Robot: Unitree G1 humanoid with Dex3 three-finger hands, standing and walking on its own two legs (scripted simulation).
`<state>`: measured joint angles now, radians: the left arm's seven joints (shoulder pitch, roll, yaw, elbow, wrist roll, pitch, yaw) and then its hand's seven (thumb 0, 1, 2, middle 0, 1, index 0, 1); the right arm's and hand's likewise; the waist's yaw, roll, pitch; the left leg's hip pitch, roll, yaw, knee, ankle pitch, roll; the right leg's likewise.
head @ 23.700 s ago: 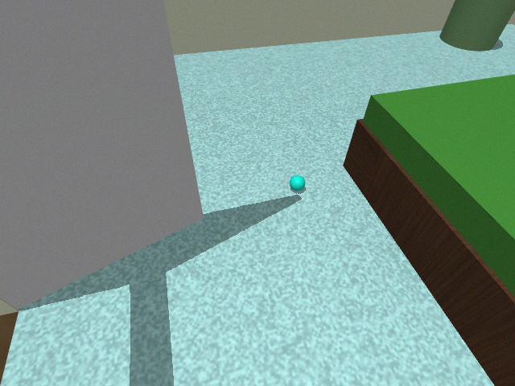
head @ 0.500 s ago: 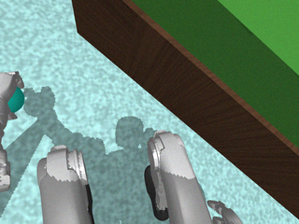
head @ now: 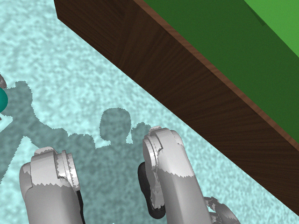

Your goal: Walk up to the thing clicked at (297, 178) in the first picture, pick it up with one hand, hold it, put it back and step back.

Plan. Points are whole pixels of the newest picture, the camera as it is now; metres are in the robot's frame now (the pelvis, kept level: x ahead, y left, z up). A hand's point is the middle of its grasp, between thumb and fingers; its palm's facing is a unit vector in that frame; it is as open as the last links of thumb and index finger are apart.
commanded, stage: rest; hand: left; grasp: from above
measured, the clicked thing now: out of the picture +0.46 +0.33 -0.20
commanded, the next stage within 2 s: open in 1.50 s
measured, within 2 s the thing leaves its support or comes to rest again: rests again in 1.82 s
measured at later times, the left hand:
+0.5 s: hand out of the picture +0.45 +0.32 -0.23, palm faces -0.45 -0.13 -0.89, open 10.4 cm
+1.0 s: hand (0, 106) +0.45 +0.32 -0.24, palm faces -0.44 -0.13 -0.89, open 10.3 cm
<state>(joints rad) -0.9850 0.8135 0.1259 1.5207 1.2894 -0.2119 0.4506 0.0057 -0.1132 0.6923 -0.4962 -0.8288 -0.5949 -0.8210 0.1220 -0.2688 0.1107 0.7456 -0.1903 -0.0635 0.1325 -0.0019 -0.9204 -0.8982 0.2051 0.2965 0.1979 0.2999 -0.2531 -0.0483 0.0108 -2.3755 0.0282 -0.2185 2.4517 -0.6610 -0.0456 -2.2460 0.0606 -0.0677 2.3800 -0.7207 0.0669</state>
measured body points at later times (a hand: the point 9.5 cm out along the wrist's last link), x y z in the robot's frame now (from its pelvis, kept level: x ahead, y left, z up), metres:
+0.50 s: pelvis +0.00 +0.00 -0.01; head +0.26 +0.10 +0.34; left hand +0.46 +0.32 -0.18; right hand +0.06 -0.27 -0.10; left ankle +0.07 +0.14 -0.28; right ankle +0.09 -0.13 -0.28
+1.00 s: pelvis +0.00 +0.01 -0.01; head +0.27 +0.11 +0.33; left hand +0.47 +0.32 -0.19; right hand +0.07 -0.26 -0.09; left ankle +0.07 +0.14 -0.28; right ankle +0.09 -0.13 -0.28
